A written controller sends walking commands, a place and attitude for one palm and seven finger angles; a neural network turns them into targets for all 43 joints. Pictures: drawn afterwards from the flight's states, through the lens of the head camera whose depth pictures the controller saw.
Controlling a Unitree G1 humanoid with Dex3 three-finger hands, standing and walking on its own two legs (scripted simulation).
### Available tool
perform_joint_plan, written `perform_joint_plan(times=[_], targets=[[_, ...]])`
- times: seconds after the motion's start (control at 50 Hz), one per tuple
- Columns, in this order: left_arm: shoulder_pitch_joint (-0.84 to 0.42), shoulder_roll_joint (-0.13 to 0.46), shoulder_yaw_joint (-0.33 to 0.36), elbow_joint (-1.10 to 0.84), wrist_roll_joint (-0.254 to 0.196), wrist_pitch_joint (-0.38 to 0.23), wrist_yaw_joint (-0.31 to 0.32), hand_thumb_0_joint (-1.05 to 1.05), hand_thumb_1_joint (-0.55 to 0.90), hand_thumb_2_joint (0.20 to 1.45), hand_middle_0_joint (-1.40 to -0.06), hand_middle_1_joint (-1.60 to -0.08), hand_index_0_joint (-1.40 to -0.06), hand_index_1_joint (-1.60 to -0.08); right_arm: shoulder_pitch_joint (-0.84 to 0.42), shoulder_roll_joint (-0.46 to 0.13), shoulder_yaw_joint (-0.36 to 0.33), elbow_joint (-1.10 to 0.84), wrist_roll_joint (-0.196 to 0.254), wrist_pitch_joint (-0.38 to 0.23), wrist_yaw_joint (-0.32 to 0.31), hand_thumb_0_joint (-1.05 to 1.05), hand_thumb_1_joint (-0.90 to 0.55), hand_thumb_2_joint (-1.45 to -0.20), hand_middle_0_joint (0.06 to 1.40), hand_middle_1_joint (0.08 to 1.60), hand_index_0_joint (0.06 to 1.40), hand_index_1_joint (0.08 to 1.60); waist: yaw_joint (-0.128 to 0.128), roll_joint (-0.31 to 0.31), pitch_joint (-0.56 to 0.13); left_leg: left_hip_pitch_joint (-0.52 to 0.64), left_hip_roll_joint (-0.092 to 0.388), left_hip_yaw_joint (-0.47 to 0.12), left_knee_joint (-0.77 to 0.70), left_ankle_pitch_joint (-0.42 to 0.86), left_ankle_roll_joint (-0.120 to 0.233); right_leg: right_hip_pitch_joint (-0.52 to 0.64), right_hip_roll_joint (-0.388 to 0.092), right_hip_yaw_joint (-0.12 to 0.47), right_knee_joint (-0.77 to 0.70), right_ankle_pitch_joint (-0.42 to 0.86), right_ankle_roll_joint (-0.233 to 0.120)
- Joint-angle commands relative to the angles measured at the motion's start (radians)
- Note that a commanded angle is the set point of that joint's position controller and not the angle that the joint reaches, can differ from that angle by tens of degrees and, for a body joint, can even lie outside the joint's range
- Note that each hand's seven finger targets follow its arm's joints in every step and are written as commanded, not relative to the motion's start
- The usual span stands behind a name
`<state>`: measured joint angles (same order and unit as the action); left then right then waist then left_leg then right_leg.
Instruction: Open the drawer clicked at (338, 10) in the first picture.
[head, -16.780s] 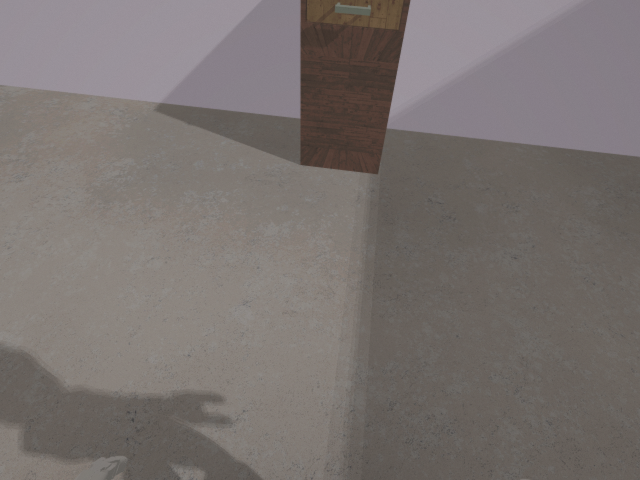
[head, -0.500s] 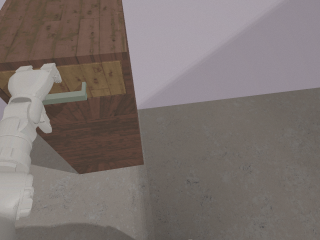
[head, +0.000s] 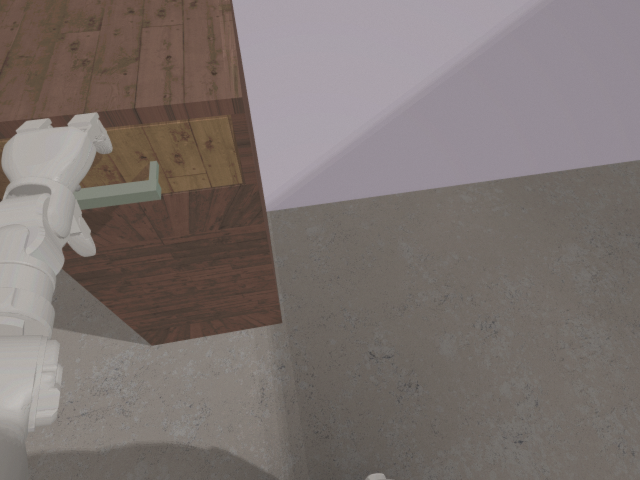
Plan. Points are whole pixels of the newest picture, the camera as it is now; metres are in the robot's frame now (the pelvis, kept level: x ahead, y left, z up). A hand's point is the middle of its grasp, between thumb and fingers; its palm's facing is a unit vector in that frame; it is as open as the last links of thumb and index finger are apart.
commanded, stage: re-aim the fingers above the handle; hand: left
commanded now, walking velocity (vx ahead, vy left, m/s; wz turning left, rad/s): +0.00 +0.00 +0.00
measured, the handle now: (112, 184) +0.52 +0.30 +0.02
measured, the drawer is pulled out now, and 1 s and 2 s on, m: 0.00 0.00 0.00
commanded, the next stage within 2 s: lower the fingers behind the handle in 1.38 s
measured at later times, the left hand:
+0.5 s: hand (43, 216) +0.42 +0.33 +0.07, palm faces -0.06 -0.01 -1.00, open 13.8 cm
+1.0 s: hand (63, 206) +0.43 +0.31 +0.08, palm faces -0.09 +0.00 -1.00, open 13.9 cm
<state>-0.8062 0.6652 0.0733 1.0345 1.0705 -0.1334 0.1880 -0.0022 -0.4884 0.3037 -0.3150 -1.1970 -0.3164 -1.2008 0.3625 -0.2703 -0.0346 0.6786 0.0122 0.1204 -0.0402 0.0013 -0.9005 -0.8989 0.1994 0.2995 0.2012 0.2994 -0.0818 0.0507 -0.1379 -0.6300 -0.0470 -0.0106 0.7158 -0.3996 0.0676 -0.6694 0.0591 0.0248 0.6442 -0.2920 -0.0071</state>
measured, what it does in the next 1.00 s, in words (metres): stands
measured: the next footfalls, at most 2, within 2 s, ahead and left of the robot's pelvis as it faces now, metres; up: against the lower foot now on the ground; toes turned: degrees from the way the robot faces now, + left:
none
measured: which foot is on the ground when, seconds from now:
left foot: down 0.00-1.00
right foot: down 0.00-1.00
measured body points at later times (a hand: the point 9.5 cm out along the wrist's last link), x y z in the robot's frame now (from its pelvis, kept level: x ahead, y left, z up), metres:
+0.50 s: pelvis +0.00 +0.00 +0.01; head +0.07 +0.00 +0.45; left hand +0.42 +0.33 +0.13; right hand +0.07 -0.27 -0.12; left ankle -0.05 +0.07 -0.71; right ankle +0.00 -0.12 -0.71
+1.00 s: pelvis -0.01 +0.00 +0.00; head +0.06 +0.00 +0.45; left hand +0.43 +0.31 +0.13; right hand +0.04 -0.26 -0.13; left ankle -0.05 +0.07 -0.71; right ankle +0.00 -0.12 -0.71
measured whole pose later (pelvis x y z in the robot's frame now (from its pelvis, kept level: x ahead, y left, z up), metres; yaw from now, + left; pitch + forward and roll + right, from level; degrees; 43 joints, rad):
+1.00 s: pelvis -0.01 +0.00 +0.00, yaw +0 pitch +15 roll -2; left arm -0.75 0.62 0.03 0.99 1.05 -0.09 0.14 0.00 -0.49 0.30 -0.31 -1.20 -0.31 -1.20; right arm 0.35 -0.26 -0.02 0.66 0.02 0.13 -0.04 0.00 -0.90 -0.90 0.20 0.30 0.20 0.30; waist -0.05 0.06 -0.13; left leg -0.57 -0.06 -0.01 0.69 -0.38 0.07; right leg -0.61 0.05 0.03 0.63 -0.28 0.00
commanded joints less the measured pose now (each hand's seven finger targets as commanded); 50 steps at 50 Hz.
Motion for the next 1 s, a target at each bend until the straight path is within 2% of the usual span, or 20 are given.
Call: perform_joint_plan(times=[0.0, 0.06, 0.14, 0.2, 0.28, 0.34, 0.36, 0.42, 0.44, 0.5, 0.58, 0.62, 0.66, 0.7, 0.76, 0.8, 0.84, 0.92, 0.94, 0.98], targets=[[-0.38, 0.259, 0.043, -0.255, -0.026, -0.011, 0.022, 0.0, -0.5, 0.3, -0.3, -1.2, -0.3, -1.2, 0.109, -0.16, -0.069, -0.065, -0.004, -0.015, -0.013, 0.0, -0.9, -0.9, 0.2, 0.3, 0.2, 0.3, 0.009, 0.071, -0.45, 0.298, 0.052, -0.031, -0.027, 0.746, -0.052, 0.243, 0.001, -0.035, -0.012, 0.375, -0.03], [-0.358, 0.225, 0.029, -0.275, -0.04, -0.014, 0.018, 0.0, -0.5, 0.3, -0.3, -1.2, -0.3, -1.2, 0.111, -0.159, -0.075, -0.058, -0.003, -0.014, -0.009, 0.0, -0.9, -0.9, 0.2, 0.3, 0.2, 0.3, 0.008, 0.06, -0.414, 0.317, 0.055, -0.037, -0.03, 0.736, -0.053, 0.221, 0.003, -0.038, -0.025, 0.349, -0.027], [-0.393, 0.233, 0.034, -0.274, -0.038, -0.011, 0.03, 0.0, -0.5, 0.3, -0.3, -1.2, -0.3, -1.2, 0.103, -0.157, -0.07, -0.049, -0.002, -0.011, -0.01, 0.0, -0.9, -0.9, 0.2, 0.3, 0.2, 0.3, 0.0, 0.05, -0.362, 0.298, 0.049, -0.045, -0.044, 0.691, -0.053, 0.207, 0.003, -0.044, -0.028, 0.323, -0.032], [-0.417, 0.293, 0.081, -0.301, -0.028, -0.009, 0.047, 0.0, -0.5, 0.3, -0.3, -1.2, -0.3, -1.2, 0.088, -0.161, -0.066, -0.051, -0.007, -0.008, -0.009, 0.0, -0.9, -0.9, 0.2, 0.3, 0.2, 0.3, 0.02, 0.085, -0.395, 0.3, 0.045, -0.042, -0.048, 0.695, -0.06, 0.232, 0.001, -0.04, -0.019, 0.328, -0.039], [-0.387, 0.277, 0.059, -0.236, -0.019, 0.023, 0.052, 0.0, -0.5, 0.3, -0.3, -1.2, -0.3, -1.2, 0.074, -0.156, -0.058, -0.056, -0.004, -0.009, -0.008, 0.0, -0.9, -0.9, 0.2, 0.3, 0.2, 0.3, 0.018, 0.067, -0.349, 0.249, 0.039, -0.029, -0.055, 0.635, -0.054, 0.24, -0.001, -0.044, -0.019, 0.322, -0.038], [-0.229, 0.351, 0.143, -0.247, -0.033, 0.022, 0.031, 0.0, -0.5, 0.3, -0.3, -1.2, -0.3, -1.2, 0.043, -0.154, -0.052, -0.083, -0.005, 0.0, -0.007, 0.0, -0.9, -0.9, 0.2, 0.3, 0.2, 0.3, 0.086, 0.033, -0.415, 0.222, 0.036, -0.014, -0.073, 0.656, -0.045, 0.366, -0.009, -0.026, -0.016, 0.387, -0.038], [-0.184, 0.338, 0.133, -0.269, -0.034, 0.017, 0.019, 0.0, -0.5, 0.3, -0.3, -1.2, -0.3, -1.2, 0.028, -0.15, -0.052, -0.096, 0.0, 0.002, -0.008, 0.0, -0.9, -0.9, 0.2, 0.3, 0.2, 0.3, 0.094, 0.049, -0.422, 0.22, 0.034, -0.01, -0.075, 0.668, -0.043, 0.38, -0.011, -0.022, -0.016, 0.401, -0.038], [-0.115, 0.288, 0.106, -0.346, -0.048, -0.002, -0.006, 0.0, -0.5, 0.3, -0.3, -1.2, -0.3, -1.2, 0.011, -0.154, -0.061, -0.113, 0.007, 0.001, -0.007, 0.0, -0.9, -0.9, 0.2, 0.3, 0.2, 0.3, 0.08, 0.02, -0.387, 0.235, 0.043, -0.013, -0.077, 0.697, -0.037, 0.373, -0.011, -0.022, -0.03, 0.415, -0.033], [-0.11, 0.241, 0.067, -0.347, -0.051, -0.002, -0.014, 0.0, -0.5, 0.3, -0.3, -1.2, -0.3, -1.2, 0.009, -0.154, -0.065, -0.116, 0.012, 0.001, -0.01, 0.0, -0.9, -0.9, 0.2, 0.3, 0.2, 0.3, 0.057, 0.0, -0.354, 0.249, 0.044, -0.015, -0.075, 0.671, -0.034, 0.337, -0.007, -0.028, -0.039, 0.388, -0.029], [-0.227, 0.24, 0.056, -0.412, -0.066, -0.043, -0.016, 0.0, -0.5, 0.3, -0.3, -1.2, -0.3, -1.2, 0.013, -0.16, -0.071, -0.106, 0.013, -0.005, -0.022, 0.0, -0.9, -0.9, 0.2, 0.3, 0.2, 0.3, 0.022, -0.017, -0.309, 0.271, 0.042, -0.026, -0.085, 0.575, -0.03, 0.288, -0.007, -0.031, -0.059, 0.312, -0.029], [-0.381, 0.218, 0.017, -0.454, -0.053, -0.087, 0.014, 0.0, -0.5, 0.3, -0.3, -1.2, -0.3, -1.2, 0.021, -0.15, -0.075, -0.08, 0.008, -0.023, -0.033, 0.0, -0.9, -0.9, 0.2, 0.3, 0.2, 0.3, -0.006, 0.098, -0.294, 0.346, 0.036, -0.056, -0.074, 0.51, -0.051, 0.158, -0.005, -0.042, -0.052, 0.194, -0.038], [-0.439, 0.218, 0.007, -0.474, -0.041, -0.093, 0.04, 0.0, -0.5, 0.3, -0.3, -1.2, -0.3, -1.2, 0.028, -0.148, -0.073, -0.068, 0.005, -0.031, -0.033, 0.0, -0.9, -0.9, 0.2, 0.3, 0.2, 0.3, -0.013, 0.146, -0.326, 0.39, 0.038, -0.078, -0.064, 0.535, -0.068, 0.108, -0.004, -0.05, -0.04, 0.166, -0.042], [-0.455, 0.213, 0.006, -0.438, -0.035, -0.08, 0.063, 0.0, -0.5, 0.3, -0.3, -1.2, -0.3, -1.2, 0.035, -0.147, -0.071, -0.057, 0.001, -0.039, -0.028, 0.0, -0.9, -0.9, 0.2, 0.3, 0.2, 0.3, -0.006, 0.164, -0.337, 0.398, 0.038, -0.086, -0.06, 0.535, -0.085, 0.082, -0.001, -0.06, -0.029, 0.145, -0.047], [-0.45, 0.248, 0.037, -0.372, -0.032, -0.048, 0.08, 0.0, -0.5, 0.3, -0.3, -1.2, -0.3, -1.2, 0.039, -0.152, -0.064, -0.051, -0.004, -0.038, -0.023, 0.0, -0.9, -0.9, 0.2, 0.3, 0.2, 0.3, 0.002, 0.136, -0.346, 0.374, 0.036, -0.085, -0.062, 0.54, -0.088, 0.103, 0.003, -0.064, -0.025, 0.152, -0.05], [-0.419, 0.236, 0.031, -0.28, -0.034, 0.014, 0.083, 0.0, -0.5, 0.3, -0.3, -1.2, -0.3, -1.2, 0.035, -0.149, -0.054, -0.056, -0.003, -0.036, -0.013, 0.0, -0.9, -0.9, 0.2, 0.3, 0.2, 0.3, 0.025, 0.118, -0.346, 0.317, 0.032, -0.066, -0.067, 0.545, -0.085, 0.153, -0.002, -0.067, -0.016, 0.187, -0.05], [-0.346, 0.267, 0.056, -0.192, -0.033, 0.058, 0.061, 0.0, -0.5, 0.3, -0.3, -1.2, -0.3, -1.2, 0.03, -0.156, -0.043, -0.066, -0.003, -0.023, -0.009, 0.0, -0.9, -0.9, 0.2, 0.3, 0.2, 0.3, 0.049, 0.042, -0.344, 0.253, 0.027, -0.048, -0.078, 0.536, -0.073, 0.235, -0.001, -0.059, -0.02, 0.232, -0.049], [-0.338, 0.244, 0.014, -0.155, -0.022, 0.084, 0.031, 0.0, -0.5, 0.3, -0.3, -1.2, -0.3, -1.2, 0.026, -0.156, -0.037, -0.08, 0.005, -0.015, -0.011, 0.0, -0.9, -0.9, 0.2, 0.3, 0.2, 0.3, 0.043, 0.011, -0.314, 0.2, 0.028, -0.032, -0.088, 0.498, -0.059, 0.263, -0.007, -0.052, -0.026, 0.253, -0.045], [-0.255, 0.246, 0.036, -0.216, -0.024, 0.04, -0.026, 0.0, -0.5, 0.3, -0.3, -1.2, -0.3, -1.2, 0.033, -0.157, -0.049, -0.11, 0.007, -0.011, -0.018, 0.0, -0.9, -0.9, 0.2, 0.3, 0.2, 0.3, 0.063, -0.015, -0.374, 0.236, 0.039, -0.028, -0.087, 0.572, -0.043, 0.325, -0.01, -0.033, -0.036, 0.3, -0.039], [-0.272, 0.224, 0.015, -0.249, -0.03, 0.021, -0.034, 0.0, -0.5, 0.3, -0.3, -1.2, -0.3, -1.2, 0.036, -0.157, -0.05, -0.115, 0.009, -0.012, -0.021, 0.0, -0.9, -0.9, 0.2, 0.3, 0.2, 0.3, 0.046, -0.028, -0.368, 0.241, 0.039, -0.03, -0.086, 0.558, -0.038, 0.316, -0.008, -0.031, -0.04, 0.3, -0.036], [-0.275, 0.255, 0.054, -0.286, -0.036, -0.022, -0.035, 0.0, -0.5, 0.3, -0.3, -1.2, -0.3, -1.2, 0.039, -0.158, -0.057, -0.11, 0.007, -0.015, -0.028, 0.0, -0.9, -0.9, 0.2, 0.3, 0.2, 0.3, 0.04, -0.045, -0.335, 0.224, 0.036, -0.025, -0.087, 0.517, -0.025, 0.311, -0.008, -0.026, -0.048, 0.298, -0.034]])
